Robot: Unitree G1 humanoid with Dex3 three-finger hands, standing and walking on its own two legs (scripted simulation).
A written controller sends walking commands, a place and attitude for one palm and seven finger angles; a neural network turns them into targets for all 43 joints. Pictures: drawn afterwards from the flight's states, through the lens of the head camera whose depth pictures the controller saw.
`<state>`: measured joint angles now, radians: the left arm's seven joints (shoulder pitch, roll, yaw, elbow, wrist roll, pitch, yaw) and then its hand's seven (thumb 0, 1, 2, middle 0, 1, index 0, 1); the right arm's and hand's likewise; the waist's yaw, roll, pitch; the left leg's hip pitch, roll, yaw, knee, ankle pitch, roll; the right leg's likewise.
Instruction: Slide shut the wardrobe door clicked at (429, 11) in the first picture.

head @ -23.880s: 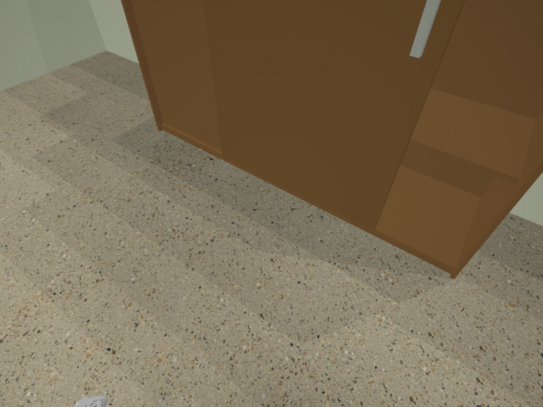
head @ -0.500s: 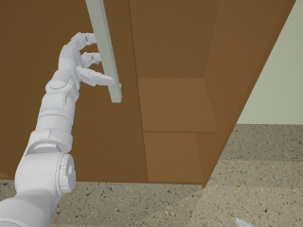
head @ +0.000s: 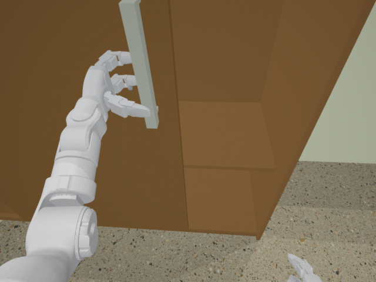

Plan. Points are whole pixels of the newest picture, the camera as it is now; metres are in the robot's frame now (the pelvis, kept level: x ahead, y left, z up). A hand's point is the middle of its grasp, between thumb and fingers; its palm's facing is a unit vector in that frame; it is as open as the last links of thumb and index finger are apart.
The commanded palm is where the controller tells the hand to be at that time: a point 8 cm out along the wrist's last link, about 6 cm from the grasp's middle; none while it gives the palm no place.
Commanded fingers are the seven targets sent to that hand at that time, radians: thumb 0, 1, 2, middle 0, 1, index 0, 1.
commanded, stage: slide the fingers in behind the handle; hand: left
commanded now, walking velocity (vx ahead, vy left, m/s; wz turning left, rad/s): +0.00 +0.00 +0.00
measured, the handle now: (145, 70) +0.50 +0.12 +0.23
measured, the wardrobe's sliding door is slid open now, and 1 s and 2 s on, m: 0.36 0.36 0.36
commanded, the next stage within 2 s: grip the handle and tug to test in 1.38 s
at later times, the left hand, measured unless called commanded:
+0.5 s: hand (142, 84) +0.44 +0.11 +0.23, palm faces -0.04 -1.00 +0.00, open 14.0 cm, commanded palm +0.42 +0.16 +0.22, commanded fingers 0.00 -0.50 0.30 -0.30 -1.20 -0.30 -1.20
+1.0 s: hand (150, 85) +0.44 +0.10 +0.23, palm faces -0.01 -1.00 -0.01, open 14.1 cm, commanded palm +0.42 +0.14 +0.22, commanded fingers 0.00 -0.50 0.30 -0.30 -1.20 -0.30 -1.20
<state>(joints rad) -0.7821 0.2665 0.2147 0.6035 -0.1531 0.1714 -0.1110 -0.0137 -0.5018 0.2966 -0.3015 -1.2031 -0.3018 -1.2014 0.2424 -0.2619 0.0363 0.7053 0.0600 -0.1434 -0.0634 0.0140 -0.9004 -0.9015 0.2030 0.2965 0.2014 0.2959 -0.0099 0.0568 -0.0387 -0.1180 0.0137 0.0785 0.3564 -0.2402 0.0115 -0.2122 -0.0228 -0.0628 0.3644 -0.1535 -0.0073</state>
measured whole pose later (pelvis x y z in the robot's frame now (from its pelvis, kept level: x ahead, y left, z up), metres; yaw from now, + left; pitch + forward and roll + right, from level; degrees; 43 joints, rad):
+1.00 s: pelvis +0.00 +0.00 +0.00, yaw +0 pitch +1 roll +0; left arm -0.86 0.18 0.16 0.66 -0.14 0.19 0.00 -0.01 -0.50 0.30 -0.30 -1.20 -0.27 -1.20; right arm 0.24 -0.25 0.04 0.74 0.05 -0.14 -0.06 0.01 -0.90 -0.90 0.20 0.30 0.20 0.30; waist -0.01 0.05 -0.04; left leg -0.13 0.01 0.07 0.36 -0.24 0.01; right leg -0.23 -0.02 -0.06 0.37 -0.16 -0.01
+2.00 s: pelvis +0.00 +0.00 +0.00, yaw +1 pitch +1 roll +0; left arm -0.88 0.18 0.15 0.69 -0.14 0.17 0.00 0.00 0.31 0.65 -0.39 -1.32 -0.35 -1.32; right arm 0.25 -0.24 0.04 0.75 0.05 -0.14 -0.06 0.01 -0.90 -0.90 0.20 0.30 0.20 0.30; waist -0.01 0.04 -0.03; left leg -0.13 0.01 0.07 0.37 -0.24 0.01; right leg -0.23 -0.03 -0.07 0.38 -0.17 0.00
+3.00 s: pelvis +0.04 +0.00 +0.00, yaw -2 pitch +1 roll +0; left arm -0.57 0.17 0.19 0.20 -0.15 0.32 0.00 -0.01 0.70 0.73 -0.29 -1.40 -0.24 -1.39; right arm 0.19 -0.24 0.03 0.65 0.04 -0.07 -0.01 0.02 -0.90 -0.90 0.20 0.30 0.20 0.30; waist -0.03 0.07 -0.06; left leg -0.06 0.02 0.09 0.34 -0.27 0.01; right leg -0.17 -0.01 -0.03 0.35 -0.20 0.00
